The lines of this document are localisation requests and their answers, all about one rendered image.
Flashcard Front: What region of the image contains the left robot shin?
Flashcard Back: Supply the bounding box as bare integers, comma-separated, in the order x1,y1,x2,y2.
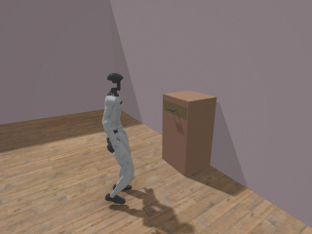
118,167,126,180

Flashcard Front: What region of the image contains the right robot forearm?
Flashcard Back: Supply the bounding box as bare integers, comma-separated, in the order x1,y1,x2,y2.
102,120,120,150

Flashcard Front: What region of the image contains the left robot hand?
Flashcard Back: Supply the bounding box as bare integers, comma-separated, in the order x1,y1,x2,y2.
119,129,129,141

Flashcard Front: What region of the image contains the left robot forearm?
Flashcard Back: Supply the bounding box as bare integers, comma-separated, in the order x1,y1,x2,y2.
117,121,123,131

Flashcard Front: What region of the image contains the robot shin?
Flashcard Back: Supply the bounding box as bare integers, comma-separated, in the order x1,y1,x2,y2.
110,171,135,198
118,167,126,180

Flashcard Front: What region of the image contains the drawer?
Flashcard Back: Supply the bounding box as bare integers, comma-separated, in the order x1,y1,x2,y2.
164,100,187,120

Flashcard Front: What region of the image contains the cabinet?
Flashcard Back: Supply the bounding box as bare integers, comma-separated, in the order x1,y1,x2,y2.
162,91,217,176

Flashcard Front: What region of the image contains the right robot shin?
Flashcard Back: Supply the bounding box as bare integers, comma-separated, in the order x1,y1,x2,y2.
110,171,135,198

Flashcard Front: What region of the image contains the right robot hand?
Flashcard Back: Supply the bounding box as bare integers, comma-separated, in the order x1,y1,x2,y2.
114,147,130,168

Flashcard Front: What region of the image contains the right robot upper arm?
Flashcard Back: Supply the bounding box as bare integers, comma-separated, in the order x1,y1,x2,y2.
101,97,116,126

